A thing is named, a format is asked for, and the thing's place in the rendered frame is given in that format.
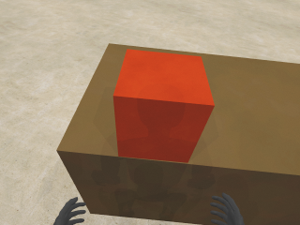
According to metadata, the right robot hand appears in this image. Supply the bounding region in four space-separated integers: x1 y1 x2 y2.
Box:
210 192 245 225

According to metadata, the carton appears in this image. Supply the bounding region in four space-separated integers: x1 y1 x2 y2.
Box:
113 49 215 163

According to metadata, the pedestal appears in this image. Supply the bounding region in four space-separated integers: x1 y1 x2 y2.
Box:
56 43 300 225

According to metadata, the left robot hand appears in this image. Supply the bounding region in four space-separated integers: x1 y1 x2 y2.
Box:
53 197 86 225

